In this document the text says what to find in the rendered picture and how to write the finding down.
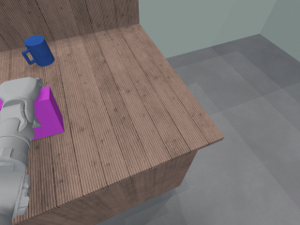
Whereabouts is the left robot hand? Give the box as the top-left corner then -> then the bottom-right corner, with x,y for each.
0,77 -> 45,128

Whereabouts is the table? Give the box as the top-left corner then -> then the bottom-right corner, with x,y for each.
0,0 -> 224,225

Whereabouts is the left robot forearm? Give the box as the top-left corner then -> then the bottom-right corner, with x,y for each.
0,97 -> 36,173

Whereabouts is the left robot upper arm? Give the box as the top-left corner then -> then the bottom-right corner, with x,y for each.
0,172 -> 31,225

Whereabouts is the sponge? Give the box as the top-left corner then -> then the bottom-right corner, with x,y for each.
0,86 -> 65,141

